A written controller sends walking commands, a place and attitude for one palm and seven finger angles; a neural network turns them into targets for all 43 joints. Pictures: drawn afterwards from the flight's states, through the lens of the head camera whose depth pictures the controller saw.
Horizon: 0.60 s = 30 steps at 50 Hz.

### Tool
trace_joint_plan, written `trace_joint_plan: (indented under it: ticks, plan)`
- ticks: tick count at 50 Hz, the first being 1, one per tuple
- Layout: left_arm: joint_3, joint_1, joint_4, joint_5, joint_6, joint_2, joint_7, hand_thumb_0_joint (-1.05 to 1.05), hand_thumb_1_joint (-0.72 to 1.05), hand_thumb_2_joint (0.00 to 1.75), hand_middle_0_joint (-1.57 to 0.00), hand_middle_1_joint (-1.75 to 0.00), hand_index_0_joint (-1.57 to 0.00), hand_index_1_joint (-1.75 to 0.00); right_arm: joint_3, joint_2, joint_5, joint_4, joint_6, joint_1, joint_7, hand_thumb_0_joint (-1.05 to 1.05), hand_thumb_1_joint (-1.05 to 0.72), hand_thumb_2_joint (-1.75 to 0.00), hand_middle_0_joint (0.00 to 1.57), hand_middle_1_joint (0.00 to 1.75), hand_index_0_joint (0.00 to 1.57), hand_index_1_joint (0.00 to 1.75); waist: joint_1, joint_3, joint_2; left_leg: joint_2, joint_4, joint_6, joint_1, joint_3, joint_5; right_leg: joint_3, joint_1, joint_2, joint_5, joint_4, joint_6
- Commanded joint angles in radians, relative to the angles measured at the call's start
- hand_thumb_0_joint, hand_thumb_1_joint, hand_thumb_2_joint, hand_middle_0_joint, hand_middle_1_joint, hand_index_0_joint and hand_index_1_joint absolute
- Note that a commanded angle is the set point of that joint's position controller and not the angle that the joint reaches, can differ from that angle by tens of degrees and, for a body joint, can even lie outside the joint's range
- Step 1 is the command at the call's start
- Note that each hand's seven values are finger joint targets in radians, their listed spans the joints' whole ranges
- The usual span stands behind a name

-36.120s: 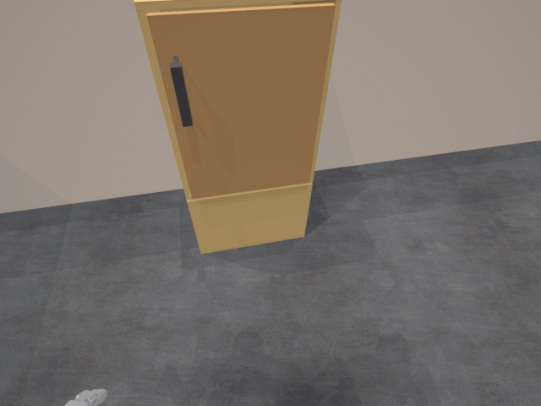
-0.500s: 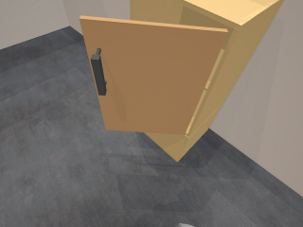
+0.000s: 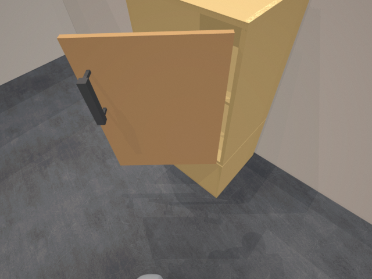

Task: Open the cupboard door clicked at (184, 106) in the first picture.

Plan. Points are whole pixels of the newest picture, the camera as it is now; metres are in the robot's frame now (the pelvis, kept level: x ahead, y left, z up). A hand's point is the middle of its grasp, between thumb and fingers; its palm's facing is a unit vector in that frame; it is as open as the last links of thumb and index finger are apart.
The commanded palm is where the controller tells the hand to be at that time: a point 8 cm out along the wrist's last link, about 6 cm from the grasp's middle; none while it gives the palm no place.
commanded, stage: come to a stop and stand still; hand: left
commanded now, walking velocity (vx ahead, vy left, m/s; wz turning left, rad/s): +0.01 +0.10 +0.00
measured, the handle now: (95, 98) +0.57 +0.30 +0.03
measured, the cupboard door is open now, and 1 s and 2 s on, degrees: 42 42 42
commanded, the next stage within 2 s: look again from close up in 0.60 s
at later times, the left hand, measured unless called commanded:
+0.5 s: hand out of the picture -0.03 +0.22 -0.18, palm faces +0.03 -0.99 -0.17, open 7.4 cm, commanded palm none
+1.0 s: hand out of the picture +0.03 +0.22 -0.17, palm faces -0.02 -0.96 -0.26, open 7.3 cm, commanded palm none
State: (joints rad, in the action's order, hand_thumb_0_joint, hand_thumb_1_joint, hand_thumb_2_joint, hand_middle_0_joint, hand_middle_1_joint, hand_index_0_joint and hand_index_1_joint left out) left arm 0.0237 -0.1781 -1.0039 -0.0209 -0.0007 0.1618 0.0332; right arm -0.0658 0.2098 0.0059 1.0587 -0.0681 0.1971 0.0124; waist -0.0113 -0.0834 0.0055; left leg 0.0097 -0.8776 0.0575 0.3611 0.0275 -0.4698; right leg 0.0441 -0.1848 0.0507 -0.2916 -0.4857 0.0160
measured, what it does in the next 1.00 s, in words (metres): steps on the spot: left foot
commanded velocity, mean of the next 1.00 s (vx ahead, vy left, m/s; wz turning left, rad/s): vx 0.00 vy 0.00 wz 0.00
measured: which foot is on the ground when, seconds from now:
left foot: up 0.00-0.16, down 0.18-1.00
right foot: down 0.00-1.00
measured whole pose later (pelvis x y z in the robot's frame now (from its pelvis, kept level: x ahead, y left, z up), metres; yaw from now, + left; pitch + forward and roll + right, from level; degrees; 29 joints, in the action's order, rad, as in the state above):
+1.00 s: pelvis +0.00 +0.04 -0.01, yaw -1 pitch -1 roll +1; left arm -0.01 -0.25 -1.09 -0.01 -0.01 0.16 0.04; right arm 0.01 0.16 0.01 1.07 0.02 0.31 0.03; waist -0.02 -0.04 0.05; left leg 0.01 -0.50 -0.03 0.17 0.08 -0.32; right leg 0.01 -0.20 0.07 -0.32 -0.54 -0.04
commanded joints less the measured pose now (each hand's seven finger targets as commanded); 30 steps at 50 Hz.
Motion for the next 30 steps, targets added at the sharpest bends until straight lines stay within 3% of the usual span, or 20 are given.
trace_joint_plan:
  ticks: [1,4,6,7,8,9,10,12,15,17,19,23,30]
  plan:
    - [0.059,-0.096,0.024,-0.004,-0.010,0.220,0.012,0.00,0.90,0.90,-0.20,-0.30,-0.20,-0.30,-0.001,0.046,0.000,-0.079,0.023,-0.032,-0.006,0.00,-0.90,-0.90,0.20,0.30,0.20,0.30,0.062,0.082,-0.176,-0.013,0.093,0.004,0.059,-0.011,0.002,-0.203,0.141,0.271,0.668,0.111,0.155]
    - [0.060,-0.080,0.016,-0.007,-0.007,0.220,0.009,0.00,0.90,0.90,-0.20,-0.30,-0.20,-0.30,0.000,0.039,-0.001,-0.077,0.029,-0.005,-0.006,0.00,-0.90,-0.90,0.20,0.30,0.20,0.30,0.046,0.091,-0.205,-0.003,0.239,-0.002,-0.027,0.010,0.056,-0.201,0.094,0.253,0.554,0.105,0.140]
    - [0.056,-0.057,0.012,0.000,-0.004,0.214,0.007,0.00,0.90,0.90,-0.20,-0.30,-0.20,-0.30,0.005,0.037,0.002,-0.059,0.039,0.042,-0.002,0.00,-0.90,-0.90,0.20,0.30,0.20,0.30,0.019,0.102,-0.187,0.008,0.411,-0.012,-0.164,0.026,0.192,-0.178,0.019,0.215,0.444,0.079,0.097]
    - [0.051,-0.044,0.014,0.007,-0.002,0.196,0.005,0.00,0.90,0.90,-0.20,-0.30,-0.20,-0.30,0.005,0.052,0.004,-0.047,0.050,0.072,0.000,0.00,-0.90,-0.90,0.20,0.30,0.20,0.30,0.003,0.104,-0.142,-0.019,0.494,-0.025,-0.249,0.014,0.284,-0.152,-0.042,0.181,0.347,0.048,0.065]
    - [0.043,-0.053,0.019,0.011,0.003,0.161,0.000,0.00,0.90,0.90,-0.20,-0.30,-0.20,-0.30,0.002,0.093,0.008,-0.046,0.059,0.076,0.004,0.00,-0.90,-0.90,0.20,0.30,0.20,0.30,0.007,0.119,-0.007,-0.114,0.505,-0.061,-0.313,-0.077,0.389,-0.101,-0.115,0.110,0.191,0.005,0.021]
    - [0.034,-0.073,0.021,0.008,0.010,0.114,-0.004,0.00,0.90,0.90,-0.20,-0.30,-0.20,-0.30,-0.004,0.133,0.012,-0.055,0.062,0.066,0.006,0.00,-0.90,-0.90,0.20,0.30,0.20,0.30,0.021,0.128,0.110,-0.232,0.510,-0.119,-0.270,-0.186,0.451,-0.039,-0.106,0.046,0.018,-0.030,-0.017]
    - [0.027,-0.079,0.014,0.005,0.017,0.094,-0.003,0.00,0.90,0.90,-0.20,-0.30,-0.20,-0.30,0.000,0.156,0.017,-0.066,0.055,0.033,0.008,0.00,-0.90,-0.90,0.20,0.30,0.20,0.30,0.028,0.096,0.125,-0.272,0.566,-0.161,-0.153,-0.223,0.343,0.003,-0.060,0.020,-0.095,-0.052,-0.031]
    - [0.018,-0.057,-0.005,0.001,0.031,0.093,-0.009,0.00,0.90,0.90,-0.20,-0.30,-0.20,-0.30,0.010,0.133,0.017,-0.068,0.058,-0.017,0.016,0.00,-0.90,-0.90,0.20,0.30,0.20,0.30,0.032,0.008,0.186,-0.226,0.647,-0.160,-0.060,-0.203,0.211,0.003,-0.040,0.017,-0.093,-0.091,-0.032]
    - [0.009,-0.106,-0.044,0.001,0.022,0.096,-0.016,0.00,0.90,0.90,-0.20,-0.30,-0.20,-0.30,0.020,0.113,0.011,-0.062,0.064,-0.023,0.022,0.00,-0.90,-0.90,0.20,0.30,0.20,0.30,0.045,0.021,0.122,-0.172,0.606,-0.127,-0.093,-0.134,0.246,-0.022,0.002,0.026,0.027,0.011,-0.020]
    - [0.004,-0.112,-0.059,0.001,0.016,0.110,-0.016,0.00,0.90,0.90,-0.20,-0.30,-0.20,-0.30,0.021,0.105,0.006,-0.055,0.063,-0.008,0.016,0.00,-0.90,-0.90,0.20,0.30,0.20,0.30,0.035,0.020,0.038,-0.133,0.612,-0.095,-0.090,-0.115,0.109,-0.051,0.009,0.041,0.041,0.082,-0.018]
    - [0.002,-0.098,-0.063,-0.001,0.012,0.110,-0.016,0.00,0.90,0.90,-0.20,-0.30,-0.20,-0.30,0.019,0.100,0.004,-0.044,0.063,0.017,0.014,0.00,-0.90,-0.90,0.20,0.30,0.20,0.30,0.024,-0.023,-0.012,-0.123,0.622,-0.086,-0.085,-0.113,0.091,-0.053,-0.014,0.041,0.059,0.102,-0.017]
    - [-0.004,-0.123,-0.082,0.001,0.001,0.095,-0.011,0.00,0.90,0.90,-0.20,-0.30,-0.20,-0.30,0.025,0.081,0.004,-0.022,0.078,0.051,0.017,0.00,-0.90,-0.90,0.20,0.30,0.20,0.30,0.018,0.037,-0.010,-0.119,0.599,-0.082,-0.158,-0.095,0.212,-0.065,-0.007,0.054,0.117,0.115,-0.018]
    - [-0.006,-0.136,-0.104,0.007,-0.005,0.085,-0.003,0.00,0.90,0.90,-0.20,-0.30,-0.20,-0.30,0.038,0.054,0.002,0.023,0.090,0.095,0.024,0.00,-0.90,-0.90,0.20,0.30,0.20,0.30,0.018,0.039,-0.017,-0.112,0.562,-0.077,-0.198,-0.066,0.392,-0.066,0.011,0.064,0.175,0.123,-0.015]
